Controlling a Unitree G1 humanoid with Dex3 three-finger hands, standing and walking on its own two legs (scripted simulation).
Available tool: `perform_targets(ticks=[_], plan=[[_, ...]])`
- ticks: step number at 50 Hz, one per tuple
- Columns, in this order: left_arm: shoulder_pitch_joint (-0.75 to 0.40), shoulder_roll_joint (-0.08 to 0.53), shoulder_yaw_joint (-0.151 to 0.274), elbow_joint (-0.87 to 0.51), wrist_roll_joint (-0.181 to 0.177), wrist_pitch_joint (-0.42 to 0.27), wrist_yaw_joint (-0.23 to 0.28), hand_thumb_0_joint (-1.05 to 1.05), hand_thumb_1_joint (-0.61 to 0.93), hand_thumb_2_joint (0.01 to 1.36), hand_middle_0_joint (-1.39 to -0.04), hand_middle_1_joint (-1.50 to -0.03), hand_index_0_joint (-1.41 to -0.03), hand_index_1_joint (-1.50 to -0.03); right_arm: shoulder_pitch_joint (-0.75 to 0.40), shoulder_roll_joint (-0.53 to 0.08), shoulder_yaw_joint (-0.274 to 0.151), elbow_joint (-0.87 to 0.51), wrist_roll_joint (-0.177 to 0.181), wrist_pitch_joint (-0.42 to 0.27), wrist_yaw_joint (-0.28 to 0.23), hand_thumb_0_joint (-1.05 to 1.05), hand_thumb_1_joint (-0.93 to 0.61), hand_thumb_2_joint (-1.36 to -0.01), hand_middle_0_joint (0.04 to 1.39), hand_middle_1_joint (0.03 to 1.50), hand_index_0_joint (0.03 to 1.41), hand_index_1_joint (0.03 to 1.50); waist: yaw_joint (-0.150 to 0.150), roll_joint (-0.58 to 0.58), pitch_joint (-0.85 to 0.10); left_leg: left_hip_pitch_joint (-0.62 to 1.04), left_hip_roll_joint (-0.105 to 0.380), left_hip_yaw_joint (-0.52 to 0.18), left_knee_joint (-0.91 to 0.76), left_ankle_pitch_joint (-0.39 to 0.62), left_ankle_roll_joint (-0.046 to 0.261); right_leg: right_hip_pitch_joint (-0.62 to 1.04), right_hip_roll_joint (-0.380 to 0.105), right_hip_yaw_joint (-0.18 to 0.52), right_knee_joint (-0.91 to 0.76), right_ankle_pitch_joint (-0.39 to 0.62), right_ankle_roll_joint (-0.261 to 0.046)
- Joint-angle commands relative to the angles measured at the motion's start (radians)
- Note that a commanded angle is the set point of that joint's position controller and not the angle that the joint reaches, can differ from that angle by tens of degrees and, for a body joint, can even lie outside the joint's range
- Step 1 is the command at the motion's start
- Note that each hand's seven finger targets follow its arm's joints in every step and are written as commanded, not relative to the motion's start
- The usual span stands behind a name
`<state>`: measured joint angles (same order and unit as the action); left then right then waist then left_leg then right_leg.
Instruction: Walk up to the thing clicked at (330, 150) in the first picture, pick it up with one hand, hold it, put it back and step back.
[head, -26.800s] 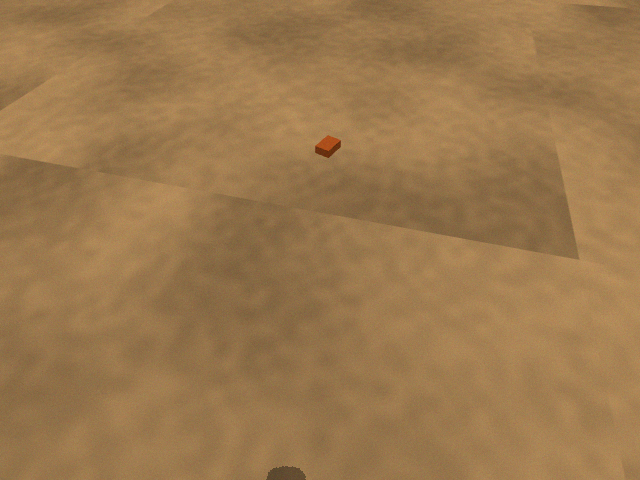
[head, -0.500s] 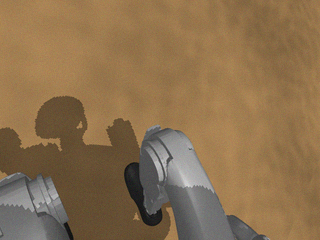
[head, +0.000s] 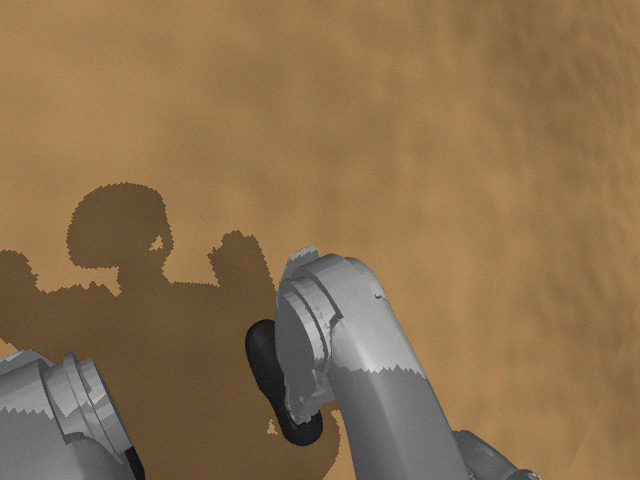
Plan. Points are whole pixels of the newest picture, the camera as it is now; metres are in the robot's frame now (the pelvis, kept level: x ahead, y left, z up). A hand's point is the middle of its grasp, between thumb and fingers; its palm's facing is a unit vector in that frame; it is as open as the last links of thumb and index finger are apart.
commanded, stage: open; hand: left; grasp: from above
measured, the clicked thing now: out of the picture +0.45 +0.32 -0.28
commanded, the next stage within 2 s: withdraw in 0.16 s
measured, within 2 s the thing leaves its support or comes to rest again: rests again in 0.44 s
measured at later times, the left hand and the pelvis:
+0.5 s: hand out of the picture +0.47 +0.32 -0.22, palm faces -0.35 -0.11 -0.93, open 14.0 cm; pelvis +0.00 +0.00 +0.00, yaw +0 degrees
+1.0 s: hand out of the picture +0.41 +0.31 -0.09, palm faces -0.52 -0.14 -0.85, open 13.8 cm; pelvis -0.01 -0.01 +0.06, yaw +8 degrees
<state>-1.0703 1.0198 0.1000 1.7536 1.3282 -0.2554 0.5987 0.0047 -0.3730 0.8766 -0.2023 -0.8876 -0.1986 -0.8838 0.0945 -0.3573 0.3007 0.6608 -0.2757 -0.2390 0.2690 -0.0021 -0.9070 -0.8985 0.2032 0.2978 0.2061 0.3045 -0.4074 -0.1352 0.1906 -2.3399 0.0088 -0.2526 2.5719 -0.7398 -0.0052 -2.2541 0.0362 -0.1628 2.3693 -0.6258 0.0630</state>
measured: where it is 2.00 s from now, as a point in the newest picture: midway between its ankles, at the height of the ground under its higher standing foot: (218, 456)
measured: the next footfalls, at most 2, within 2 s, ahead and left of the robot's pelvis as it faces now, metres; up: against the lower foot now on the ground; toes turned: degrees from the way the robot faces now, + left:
none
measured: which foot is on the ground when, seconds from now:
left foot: down 0.00-1.00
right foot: down 0.00-1.00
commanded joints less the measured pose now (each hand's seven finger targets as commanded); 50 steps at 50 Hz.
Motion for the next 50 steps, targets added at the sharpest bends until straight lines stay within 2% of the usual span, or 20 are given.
perform_targets(ticks=[1,2,7,10,14,17,20,22,23,24,26,27,29,32,34,36,38,40,44,50], plan=[[-0.223,0.227,0.006,-0.132,-0.013,-0.025,0.029,0.000,-0.450,0.939,-0.114,-0.962,-0.118,-0.958,0.201,-0.320,-0.085,0.003,0.009,0.014,-0.020,0.000,-0.893,-0.901,0.201,0.301,0.201,0.301,-0.042,0.505,-0.669,0.451,0.019,0.103,-0.259,0.253,0.017,0.425,0.046,-0.107,-0.191,0.247,-0.074],[-0.223,0.253,0.025,-0.154,-0.010,-0.031,0.037,0.000,-0.457,0.942,-0.107,-0.963,-0.110,-0.959,0.207,-0.325,-0.090,0.009,0.010,0.021,-0.025,0.000,-0.893,-0.901,0.201,0.301,0.201,0.301,-0.028,0.530,-0.704,0.464,0.020,0.104,-0.269,0.271,0.014,0.443,0.048,-0.105,-0.194,0.257,-0.077],[-0.211,0.209,-0.011,-0.120,0.010,-0.037,0.045,0.000,-0.478,0.965,-0.078,-0.986,-0.082,-0.980,0.197,-0.318,-0.083,0.006,0.008,0.022,-0.024,0.000,-0.890,-0.899,0.201,0.301,0.201,0.301,-0.048,0.524,-0.642,0.471,0.024,0.093,-0.265,0.259,0.009,0.382,0.047,-0.118,-0.176,0.249,-0.076],[-0.229,0.237,0.014,-0.142,0.011,-0.040,0.064,0.000,-0.484,0.977,-0.080,-0.990,-0.080,-0.988,0.203,-0.326,-0.093,0.010,0.008,0.024,-0.028,0.000,-0.891,-0.900,0.201,0.301,0.201,0.301,-0.034,0.543,-0.669,0.486,0.024,0.088,-0.283,0.267,0.006,0.387,0.049,-0.118,-0.180,0.254,-0.079],[-0.220,0.202,-0.023,-0.106,0.014,-0.026,0.065,0.000,-0.480,0.958,-0.081,-1.004,-0.096,-0.987,0.180,-0.324,-0.087,0.003,0.006,0.009,-0.024,0.000,-0.900,-0.898,0.201,0.300,0.201,0.300,-0.054,0.518,-0.604,0.459,0.025,0.091,-0.282,0.216,0.007,0.362,0.047,-0.116,-0.184,0.215,-0.076],[-0.308,0.279,0.028,-0.231,0.017,-0.017,0.076,0.000,-0.480,0.958,-0.084,-0.994,-0.096,-0.979,0.210,-0.344,-0.111,0.003,0.013,0.007,-0.028,0.000,-0.900,-0.899,0.201,0.300,0.201,0.300,-0.028,0.595,-0.706,0.518,0.026,0.091,-0.296,0.241,0.004,0.374,0.042,-0.107,-0.183,0.234,-0.081],[-0.274,0.231,0.026,-0.199,0.010,0.013,0.083,0.000,-0.487,0.960,-0.088,-0.980,-0.095,-0.971,0.207,-0.338,-0.126,0.005,0.013,-0.004,-0.015,0.000,-0.902,-0.901,0.201,0.300,0.201,0.300,-0.037,0.619,-0.695,0.541,0.033,0.086,-0.304,0.240,-0.007,0.350,0.039,-0.110,-0.167,0.244,-0.081],[-0.292,0.262,0.076,-0.255,0.000,0.042,0.091,0.000,-0.491,0.965,-0.080,-0.980,-0.087,-0.971,0.229,-0.327,-0.144,0.015,0.019,-0.004,-0.007,0.000,-0.900,-0.901,0.201,0.300,0.201,0.300,-0.018,0.628,-0.746,0.538,0.027,0.107,-0.298,0.254,-0.002,0.381,0.038,-0.096,-0.182,0.262,-0.081],[-0.312,0.256,0.091,-0.368,-0.014,0.055,0.091,0.000,-0.488,0.963,-0.085,-0.977,-0.091,-0.969,0.230,-0.322,-0.162,0.001,0.027,-0.003,-0.003,0.000,-0.899,-0.900,0.201,0.300,0.201,0.300,0.021,0.690,-0.831,0.571,0.024,0.117,-0.311,0.282,-0.005,0.394,0.039,-0.089,-0.190,0.276,-0.087],[-0.307,0.193,0.069,-0.427,-0.040,0.071,0.084,0.000,-0.498,0.965,-0.085,-0.972,-0.089,-0.966,0.219,-0.298,-0.171,-0.001,0.037,-0.007,0.004,0.000,-0.902,-0.902,0.201,0.300,0.200,0.300,0.047,0.739,-0.892,0.628,0.021,0.118,-0.322,0.322,-0.013,0.371,0.030,-0.091,-0.180,0.301,-0.092],[-0.254,0.128,0.051,-0.412,-0.070,0.112,0.069,0.000,-0.493,0.961,-0.088,-0.965,-0.092,-0.959,0.223,-0.286,-0.193,0.025,0.046,-0.008,0.026,0.000,-0.901,-0.902,0.201,0.300,0.200,0.300,0.055,0.772,-0.881,0.653,0.022,0.120,-0.351,0.325,-0.022,0.316,0.030,-0.091,-0.166,0.294,-0.098],[-0.192,0.139,0.074,-0.459,-0.081,0.136,0.058,0.000,-0.503,0.975,-0.076,-0.974,-0.078,-0.970,0.223,-0.289,-0.215,0.021,0.063,0.004,0.028,0.000,-0.896,-0.901,0.200,0.300,0.200,0.300,0.101,0.778,-0.928,0.659,0.017,0.133,-0.368,0.350,-0.020,0.326,0.035,-0.082,-0.185,0.304,-0.100],[-0.168,0.092,0.059,-0.500,-0.112,0.185,0.010,0.000,-0.493,0.972,-0.079,-0.972,-0.081,-0.967,0.230,-0.279,-0.249,0.008,0.097,0.032,0.033,0.000,-0.892,-0.899,0.201,0.300,0.200,0.300,0.125,0.728,-0.999,0.622,0.011,0.156,-0.377,0.358,-0.005,0.359,0.036,-0.060,-0.212,0.317,-0.102],[-0.131,-0.072,-0.040,-0.465,-0.177,0.243,-0.100,0.000,-0.505,0.987,-0.080,-0.976,-0.078,-0.977,0.249,-0.248,-0.275,0.040,0.132,0.075,0.036,0.000,-0.900,-0.902,0.200,0.300,0.200,0.300,0.115,0.586,-0.892,0.488,0.005,0.180,-0.410,0.263,0.018,0.351,0.043,-0.032,-0.266,0.242,-0.100],[-0.136,-0.085,-0.052,-0.554,-0.208,0.260,-0.179,0.000,-0.490,0.985,-0.085,-0.979,-0.084,-0.979,0.280,-0.246,-0.298,0.034,0.150,0.105,0.021,0.000,-0.896,-0.901,0.200,0.300,0.200,0.300,0.124,0.532,-0.891,0.498,-0.002,0.173,-0.458,0.239,0.022,0.371,0.031,-0.020,-0.299,0.212,-0.102],[-0.129,-0.149,-0.104,-0.589,-0.240,0.262,-0.272,0.000,-0.489,0.986,-0.106,-0.963,-0.098,-0.971,0.282,-0.238,-0.317,0.029,0.170,0.139,0.005,0.000,-0.902,-0.904,0.200,0.300,0.200,0.300,0.123,0.476,-0.888,0.508,-0.005,0.167,-0.491,0.220,0.025,0.397,0.027,-0.009,-0.322,0.192,-0.106],[-0.124,-0.213,-0.152,-0.586,-0.258,0.244,-0.356,0.000,-0.483,0.985,-0.119,-0.960,-0.108,-0.971,0.284,-0.232,-0.327,0.020,0.182,0.167,-0.018,0.000,-0.902,-0.904,0.200,0.300,0.200,0.300,0.088,0.350,-0.817,0.454,-0.015,0.171,-0.493,0.192,0.036,0.432,0.025,0.001,-0.362,0.170,-0.104],[-0.133,-0.209,-0.158,-0.605,-0.268,0.213,-0.420,0.000,-0.493,0.997,-0.103,-0.980,-0.095,-0.989,0.290,-0.217,-0.327,0.010,0.188,0.186,-0.048,0.000,-0.900,-0.903,0.200,0.300,0.200,0.300,0.091,0.273,-0.801,0.411,-0.027,0.188,-0.486,0.193,0.044,0.486,0.018,0.018,-0.389,0.163,-0.100],[-0.163,-0.156,-0.122,-0.577,-0.233,0.132,-0.440,0.000,-0.472,0.985,-0.125,-0.967,-0.116,-0.977,0.281,-0.203,-0.310,-0.010,0.180,0.207,-0.104,0.000,-0.901,-0.903,0.200,0.300,0.200,0.300,0.106,0.192,-0.764,0.357,-0.041,0.210,-0.450,0.172,0.045,0.495,0.004,0.043,-0.423,0.115,-0.101],[-0.242,-0.042,-0.058,-0.503,-0.105,0.007,-0.313,0.000,-0.486,0.989,-0.098,-0.984,-0.097,-0.985,0.233,-0.178,-0.266,-0.013,0.158,0.214,-0.145,0.000,-0.896,-0.899,0.200,0.300,0.200,0.300,0.137,0.325,-0.794,0.400,-0.045,0.224,-0.446,0.109,0.035,0.409,0.005,0.055,-0.381,0.012,-0.106]])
